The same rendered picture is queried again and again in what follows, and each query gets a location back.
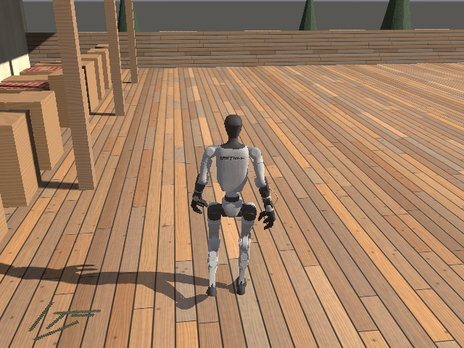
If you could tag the right robot forearm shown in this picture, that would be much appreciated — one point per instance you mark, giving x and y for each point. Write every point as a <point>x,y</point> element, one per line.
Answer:
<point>266,198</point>

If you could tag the robot right hand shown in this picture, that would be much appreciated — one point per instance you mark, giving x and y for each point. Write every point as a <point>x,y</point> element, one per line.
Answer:
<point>271,218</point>

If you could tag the humanoid robot head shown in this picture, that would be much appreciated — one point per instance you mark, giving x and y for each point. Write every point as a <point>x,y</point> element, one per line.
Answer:
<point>233,125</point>

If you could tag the robot left hand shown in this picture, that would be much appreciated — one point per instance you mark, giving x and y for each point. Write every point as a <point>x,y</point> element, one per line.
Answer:
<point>201,203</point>

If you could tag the left robot forearm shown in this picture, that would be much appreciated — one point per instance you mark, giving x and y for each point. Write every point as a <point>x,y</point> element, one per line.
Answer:
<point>198,190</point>

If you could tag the robot right upper arm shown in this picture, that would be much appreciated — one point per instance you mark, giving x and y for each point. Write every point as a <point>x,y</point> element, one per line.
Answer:
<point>259,169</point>

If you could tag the left robot shin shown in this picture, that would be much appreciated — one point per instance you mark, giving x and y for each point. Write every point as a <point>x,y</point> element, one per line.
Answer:
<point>212,263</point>

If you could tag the robot left upper arm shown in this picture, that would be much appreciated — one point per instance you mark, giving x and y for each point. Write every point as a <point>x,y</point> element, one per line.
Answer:
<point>209,153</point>

